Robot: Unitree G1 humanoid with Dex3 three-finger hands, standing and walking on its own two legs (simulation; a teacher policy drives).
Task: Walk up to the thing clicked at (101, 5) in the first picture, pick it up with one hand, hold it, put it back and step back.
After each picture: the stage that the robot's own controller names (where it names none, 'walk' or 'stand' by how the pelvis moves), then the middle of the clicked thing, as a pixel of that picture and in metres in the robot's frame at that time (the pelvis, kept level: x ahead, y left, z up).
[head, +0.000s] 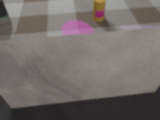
stand; (98, 9) +0.83 -0.07 +0.02
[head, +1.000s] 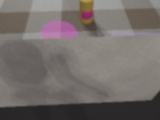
walk; (86, 9) +0.72 +0.04 +0.05
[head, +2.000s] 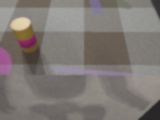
stand; (25, 35) +0.49 +0.25 +0.07
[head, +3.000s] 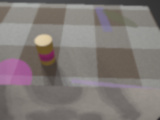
stand; (45, 50) +0.50 +0.18 +0.02
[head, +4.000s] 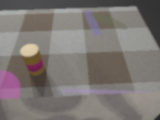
stand; (33, 60) +0.45 +0.22 +0.02
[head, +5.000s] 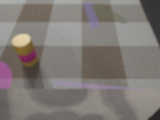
stand; (25, 50) +0.47 +0.25 +0.04
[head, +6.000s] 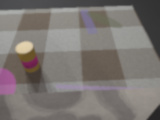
stand; (28, 57) +0.47 +0.25 +0.02
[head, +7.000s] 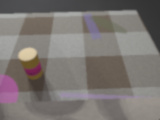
stand; (31, 64) +0.44 +0.21 +0.02
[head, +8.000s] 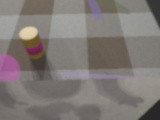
rise first; (32, 43) +0.50 +0.23 +0.03
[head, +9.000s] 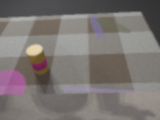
rise first; (38, 59) +0.47 +0.25 +0.02
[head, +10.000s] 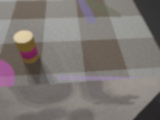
go down; (27, 47) +0.50 +0.21 +0.03
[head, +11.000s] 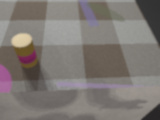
go down; (25, 51) +0.47 +0.21 +0.04
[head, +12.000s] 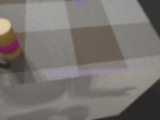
close in; (5, 40) +0.47 +0.23 +0.08
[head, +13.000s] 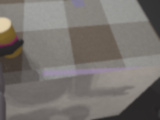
close; (6, 38) +0.47 +0.22 +0.08
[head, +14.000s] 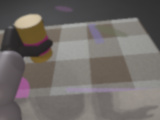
lift; (35, 39) +0.34 +0.15 +0.27
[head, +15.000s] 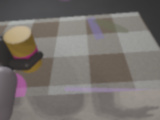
hold; (24, 50) +0.33 +0.18 +0.22
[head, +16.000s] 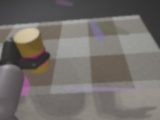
hold; (33, 51) +0.34 +0.16 +0.22
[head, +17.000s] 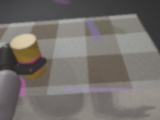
hold; (29, 57) +0.33 +0.17 +0.20
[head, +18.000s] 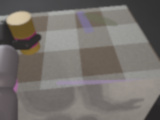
crouch; (25, 34) +0.42 +0.18 +0.20
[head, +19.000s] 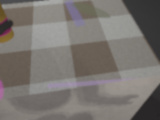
lower; out of the picture +0.49 +0.24 +0.18
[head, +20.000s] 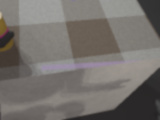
lower; out of the picture +0.49 +0.23 +0.09
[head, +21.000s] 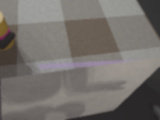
lower; out of the picture +0.49 +0.22 +0.10
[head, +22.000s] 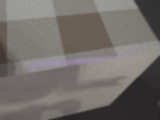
lower; out of the picture +0.51 +0.26 +0.10
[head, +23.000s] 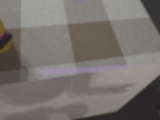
lower; out of the picture +0.48 +0.25 +0.09
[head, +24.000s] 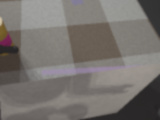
open; out of the picture +0.48 +0.24 +0.08
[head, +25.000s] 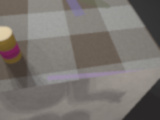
sink last; (7, 45) +0.48 +0.24 +0.07
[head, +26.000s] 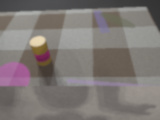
stand; (41, 51) +0.50 +0.24 +0.04
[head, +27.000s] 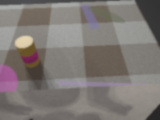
stand; (28, 52) +0.48 +0.24 +0.03
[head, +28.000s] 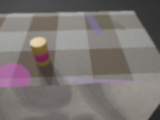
stand; (40, 52) +0.53 +0.21 +0.02
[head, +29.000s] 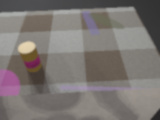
stand; (30, 57) +0.48 +0.23 +0.02
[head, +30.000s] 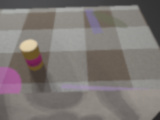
stand; (32, 55) +0.48 +0.23 +0.02
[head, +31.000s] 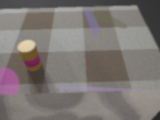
stand; (30, 56) +0.48 +0.24 +0.02
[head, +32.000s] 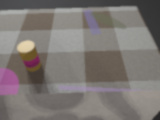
stand; (30, 56) +0.48 +0.24 +0.02
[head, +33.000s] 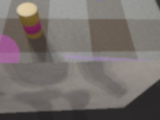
walk; (30, 21) +0.54 +0.20 +0.04
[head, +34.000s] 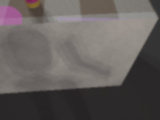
walk; out of the picture +0.74 +0.27 +0.05
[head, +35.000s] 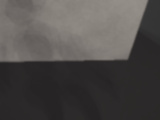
walk; out of the picture +1.08 +0.21 +0.05
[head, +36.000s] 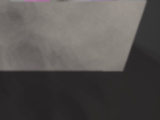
stand; out of the picture +1.10 +0.20 +0.03
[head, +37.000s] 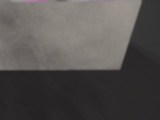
stand; out of the picture +1.14 +0.20 +0.02
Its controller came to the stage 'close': yes
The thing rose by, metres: 0.22
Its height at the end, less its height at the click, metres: +0.00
